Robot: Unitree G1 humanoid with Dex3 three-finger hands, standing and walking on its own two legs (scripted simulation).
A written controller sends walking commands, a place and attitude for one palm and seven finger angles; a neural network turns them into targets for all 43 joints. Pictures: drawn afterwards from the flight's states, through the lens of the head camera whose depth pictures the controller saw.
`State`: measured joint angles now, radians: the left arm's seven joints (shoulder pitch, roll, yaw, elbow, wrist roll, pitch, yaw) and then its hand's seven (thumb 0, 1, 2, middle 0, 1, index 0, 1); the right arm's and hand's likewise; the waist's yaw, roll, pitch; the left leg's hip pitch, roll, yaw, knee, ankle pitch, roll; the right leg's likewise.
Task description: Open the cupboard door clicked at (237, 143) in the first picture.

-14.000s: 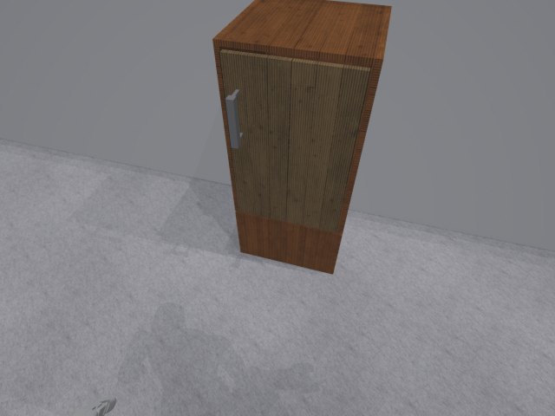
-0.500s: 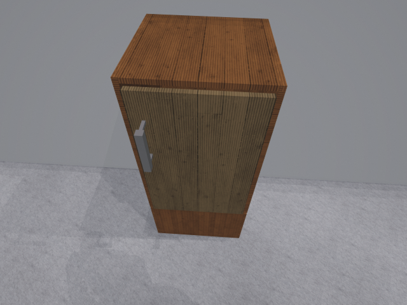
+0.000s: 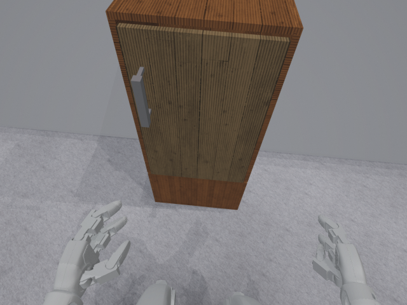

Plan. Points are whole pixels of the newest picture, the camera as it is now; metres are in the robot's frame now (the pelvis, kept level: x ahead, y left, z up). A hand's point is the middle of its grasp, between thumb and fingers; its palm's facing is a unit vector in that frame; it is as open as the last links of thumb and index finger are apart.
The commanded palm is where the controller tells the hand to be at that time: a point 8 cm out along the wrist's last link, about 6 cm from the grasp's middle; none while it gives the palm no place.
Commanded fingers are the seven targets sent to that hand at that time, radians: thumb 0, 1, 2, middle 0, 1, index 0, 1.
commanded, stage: raise the hand with hooked fingers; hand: left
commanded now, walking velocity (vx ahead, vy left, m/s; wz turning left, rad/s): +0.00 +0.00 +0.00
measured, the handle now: (143, 98) +0.59 +0.20 +0.04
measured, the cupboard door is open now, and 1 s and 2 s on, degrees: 0 0 0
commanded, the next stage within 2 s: move the hooked fingers beside the handle in 1.64 s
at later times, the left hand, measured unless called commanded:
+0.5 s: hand (70, 226) +0.24 +0.25 +0.04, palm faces +0.05 -1.00 -0.08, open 11.8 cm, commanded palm +0.21 +0.30 +0.04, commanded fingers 0.00 -0.24 0.41 -0.28 -1.03 -0.28 -1.03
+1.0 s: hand (46, 206) +0.27 +0.31 +0.05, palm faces -0.03 -1.00 -0.05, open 13.9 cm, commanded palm +0.25 +0.36 +0.06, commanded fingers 0.00 -0.50 0.30 -0.30 -1.20 -0.30 -1.20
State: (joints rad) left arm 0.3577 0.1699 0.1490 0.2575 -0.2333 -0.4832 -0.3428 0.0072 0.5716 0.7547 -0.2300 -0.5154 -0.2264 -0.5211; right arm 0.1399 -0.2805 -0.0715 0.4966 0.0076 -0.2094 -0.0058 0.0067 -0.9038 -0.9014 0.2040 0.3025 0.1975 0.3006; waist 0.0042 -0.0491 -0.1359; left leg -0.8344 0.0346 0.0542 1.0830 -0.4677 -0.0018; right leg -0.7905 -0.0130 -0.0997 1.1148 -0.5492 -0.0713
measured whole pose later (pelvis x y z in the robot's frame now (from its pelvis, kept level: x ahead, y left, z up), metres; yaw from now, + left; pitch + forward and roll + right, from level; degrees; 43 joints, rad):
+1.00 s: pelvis +0.00 +0.05 +0.00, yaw +0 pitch +15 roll -4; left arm 0.06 0.38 0.36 0.31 -0.33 -0.32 -0.48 -0.01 -0.48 0.31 -0.30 -1.18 -0.30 -1.19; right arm 0.24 -0.26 0.05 0.53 0.02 -0.21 -0.05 0.01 -0.90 -0.90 0.21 0.30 0.20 0.30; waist 0.00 0.03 -0.11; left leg -0.89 0.03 0.03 1.10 -0.46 0.07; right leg -0.79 -0.01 -0.12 1.02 -0.49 0.00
